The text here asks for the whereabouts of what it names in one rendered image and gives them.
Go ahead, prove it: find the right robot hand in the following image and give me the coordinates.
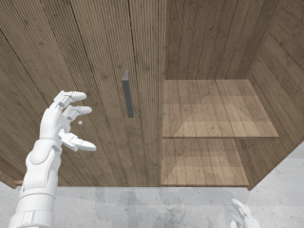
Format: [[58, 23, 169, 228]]
[[230, 199, 261, 228]]

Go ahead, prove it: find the robot left forearm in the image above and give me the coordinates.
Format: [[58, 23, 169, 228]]
[[8, 139, 63, 228]]

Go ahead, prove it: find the left robot hand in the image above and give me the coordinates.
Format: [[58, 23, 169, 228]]
[[39, 90, 97, 152]]

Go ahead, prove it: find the wardrobe door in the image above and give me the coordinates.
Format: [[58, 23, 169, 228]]
[[0, 156, 25, 181], [0, 0, 167, 187]]

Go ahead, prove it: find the handle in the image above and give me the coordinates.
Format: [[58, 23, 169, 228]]
[[122, 69, 134, 118]]

